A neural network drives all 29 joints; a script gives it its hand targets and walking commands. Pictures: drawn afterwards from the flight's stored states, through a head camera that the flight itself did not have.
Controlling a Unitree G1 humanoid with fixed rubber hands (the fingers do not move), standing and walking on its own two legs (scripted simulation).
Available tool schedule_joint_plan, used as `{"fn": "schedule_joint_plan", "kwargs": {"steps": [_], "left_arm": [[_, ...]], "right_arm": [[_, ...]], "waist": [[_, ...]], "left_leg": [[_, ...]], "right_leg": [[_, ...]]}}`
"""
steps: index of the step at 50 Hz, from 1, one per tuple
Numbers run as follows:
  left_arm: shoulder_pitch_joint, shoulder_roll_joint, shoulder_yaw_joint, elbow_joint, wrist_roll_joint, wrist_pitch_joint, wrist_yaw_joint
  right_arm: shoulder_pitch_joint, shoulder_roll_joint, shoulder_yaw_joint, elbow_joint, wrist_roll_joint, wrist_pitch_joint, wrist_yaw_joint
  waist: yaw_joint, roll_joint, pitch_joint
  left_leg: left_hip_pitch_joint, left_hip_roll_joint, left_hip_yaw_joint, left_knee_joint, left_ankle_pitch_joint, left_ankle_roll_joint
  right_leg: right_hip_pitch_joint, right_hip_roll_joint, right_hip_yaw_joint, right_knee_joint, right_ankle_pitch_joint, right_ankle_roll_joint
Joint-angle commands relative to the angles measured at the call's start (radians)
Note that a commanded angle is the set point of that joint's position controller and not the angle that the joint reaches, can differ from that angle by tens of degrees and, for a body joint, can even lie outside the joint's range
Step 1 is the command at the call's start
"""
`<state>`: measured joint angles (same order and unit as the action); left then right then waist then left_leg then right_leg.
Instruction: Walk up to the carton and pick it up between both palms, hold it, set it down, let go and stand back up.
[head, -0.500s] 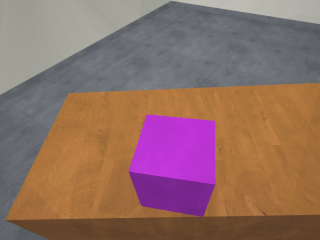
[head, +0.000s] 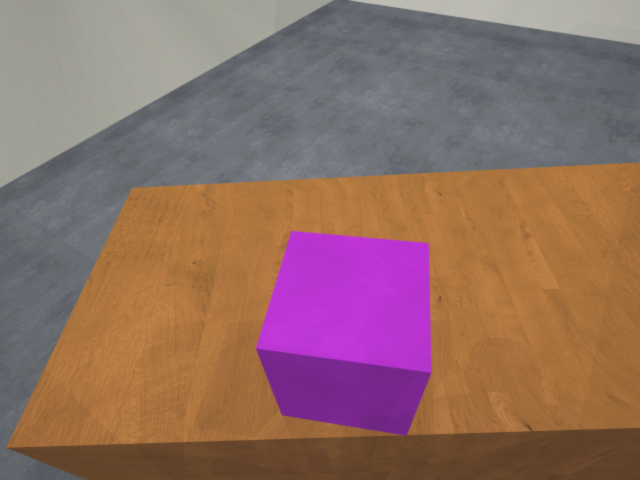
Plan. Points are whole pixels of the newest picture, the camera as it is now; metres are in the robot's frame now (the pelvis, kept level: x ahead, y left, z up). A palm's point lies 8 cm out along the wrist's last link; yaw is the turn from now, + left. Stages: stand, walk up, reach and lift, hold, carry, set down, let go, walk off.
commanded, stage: stand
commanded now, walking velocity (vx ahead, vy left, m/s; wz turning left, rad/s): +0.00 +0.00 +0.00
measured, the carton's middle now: (350, 335) +0.35 -0.01 -0.08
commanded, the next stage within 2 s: none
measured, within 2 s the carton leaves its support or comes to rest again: neither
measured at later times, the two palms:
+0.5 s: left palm out of the picture +0.01 +0.24 -0.13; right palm out of the picture +0.00 -0.23 -0.14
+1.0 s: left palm out of the picture +0.00 +0.24 -0.14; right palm out of the picture -0.01 -0.23 -0.14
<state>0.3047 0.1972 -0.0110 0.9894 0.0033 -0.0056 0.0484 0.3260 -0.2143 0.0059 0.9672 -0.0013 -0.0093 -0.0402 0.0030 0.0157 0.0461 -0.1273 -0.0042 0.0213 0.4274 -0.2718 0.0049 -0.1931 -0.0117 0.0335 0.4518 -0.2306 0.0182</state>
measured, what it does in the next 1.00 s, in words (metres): stands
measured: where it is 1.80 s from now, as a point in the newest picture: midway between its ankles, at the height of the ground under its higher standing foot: outside the picture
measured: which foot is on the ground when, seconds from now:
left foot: down 0.00-1.00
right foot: down 0.00-1.00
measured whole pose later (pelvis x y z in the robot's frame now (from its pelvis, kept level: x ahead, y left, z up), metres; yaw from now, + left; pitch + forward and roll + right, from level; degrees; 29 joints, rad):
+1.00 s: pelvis +0.00 +0.01 +0.00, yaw -1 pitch -2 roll +0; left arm 0.32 0.18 -0.02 1.05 0.00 -0.01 0.06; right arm 0.33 -0.19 0.00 1.02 0.00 -0.01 -0.05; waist 0.00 0.01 0.04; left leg -0.11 -0.01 0.04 0.41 -0.27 0.02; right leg -0.19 -0.02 0.05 0.45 -0.22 0.03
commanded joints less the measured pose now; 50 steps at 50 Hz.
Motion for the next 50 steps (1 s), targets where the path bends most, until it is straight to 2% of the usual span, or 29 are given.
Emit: {"fn": "schedule_joint_plan", "kwargs": {"steps": [1, 4, 7, 12, 14, 15, 20, 27, 32, 36, 42, 46, 50], "left_arm": [[0.062, 0.129, 0.025, -0.024, -0.001, -0.007, 0.005], [0.061, 0.127, 0.025, -0.016, 0.000, -0.008, 0.005], [0.067, 0.123, 0.023, -0.008, -0.002, -0.009, 0.006], [0.068, 0.119, 0.022, -0.001, 0.000, -0.009, 0.008], [0.067, 0.120, 0.023, 0.001, -0.003, -0.008, 0.008], [0.062, 0.113, 0.020, 0.001, -0.002, -0.007, 0.007], [0.069, 0.111, 0.022, 0.009, -0.002, -0.007, 0.009], [0.070, 0.110, 0.021, 0.022, -0.001, -0.006, 0.010], [0.071, 0.106, 0.018, 0.030, 0.000, -0.007, 0.009], [0.073, 0.105, 0.018, 0.032, 0.000, -0.007, 0.010], [0.080, 0.102, 0.018, 0.036, 0.000, -0.007, 0.010], [0.086, 0.097, 0.015, 0.040, 0.000, -0.007, 0.012], [0.081, 0.098, 0.016, 0.041, -0.002, -0.009, 0.012]], "right_arm": [[0.072, -0.108, -0.022, -0.029, -0.001, -0.009, -0.004], [0.074, -0.105, -0.020, -0.024, 0.001, -0.010, -0.004], [0.068, -0.107, -0.022, -0.022, 0.000, -0.011, -0.006], [0.074, -0.100, -0.021, -0.015, 0.002, -0.011, -0.006], [0.079, -0.098, -0.024, -0.012, 0.001, -0.010, -0.007], [0.077, -0.100, -0.024, -0.010, 0.002, -0.010, -0.007], [0.078, -0.093, -0.022, 0.000, 0.002, -0.009, -0.006], [0.075, -0.091, -0.019, 0.010, 0.001, -0.011, -0.008], [0.077, -0.087, -0.020, 0.013, 0.002, -0.011, -0.008], [0.079, -0.084, -0.022, 0.014, 0.005, -0.011, -0.008], [0.083, -0.083, -0.024, 0.024, 0.001, -0.009, -0.008], [0.083, -0.084, -0.025, 0.024, 0.003, -0.009, -0.007], [0.082, -0.080, -0.022, 0.027, 0.002, -0.010, -0.008]], "waist": [[0.002, -0.032, 0.036], [0.000, -0.013, 0.022], [0.000, -0.019, 0.020], [0.002, -0.016, 0.027], [-0.005, -0.033, 0.033], [-0.005, -0.016, 0.035], [-0.004, -0.010, 0.040], [0.001, -0.032, 0.044], [-0.001, -0.009, 0.055], [-0.001, -0.031, 0.049], [0.000, -0.013, 0.050], [-0.003, -0.020, 0.043], [0.001, -0.032, 0.051]], "left_leg": [[-0.058, 0.100, -0.085, -0.098, 0.146, 0.002], [-0.053, 0.097, -0.079, -0.096, 0.160, 0.000], [-0.043, 0.100, -0.084, -0.095, 0.192, 0.002], [-0.041, 0.102, -0.080, -0.096, 0.185, 0.002], [-0.045, 0.100, -0.079, -0.101, 0.169, 0.002], [-0.051, 0.100, -0.080, -0.105, 0.170, 0.001], [-0.052, 0.099, -0.080, -0.107, 0.160, 0.000], [-0.048, 0.101, -0.083, -0.111, 0.152, 0.002], [-0.055, 0.100, -0.078, -0.116, 0.142, 0.002], [-0.048, 0.100, -0.081, -0.118, 0.137, 0.004], [-0.055, 0.098, -0.075, -0.118, 0.114, 0.003], [-0.047, 0.101, -0.081, -0.120, 0.112, 0.006], [-0.044, 0.099, -0.076, -0.112, 0.145, 0.003]], "right_leg": [[-0.004, -0.077, 0.068, -0.077, 0.165, -0.025], [0.003, -0.079, 0.071, -0.075, 0.183, -0.023], [0.007, -0.077, 0.071, -0.073, 0.200, -0.024], [0.008, -0.079, 0.067, -0.074, 0.191, -0.023], [0.000, -0.075, 0.064, -0.078, 0.185, -0.022], [0.006, -0.076, 0.065, -0.077, 0.185, -0.022], [0.009, -0.078, 0.069, -0.081, 0.175, -0.021], [-0.005, -0.076, 0.071, -0.081, 0.160, -0.017], [-0.010, -0.075, 0.070, -0.083, 0.157, -0.015], [-0.010, -0.076, 0.069, -0.084, 0.151, -0.013], [-0.008, -0.077, 0.073, -0.081, 0.144, -0.014], [-0.023, -0.074, 0.075, -0.082, 0.131, -0.013], [-0.013, -0.075, 0.076, -0.078, 0.168, -0.014]]}}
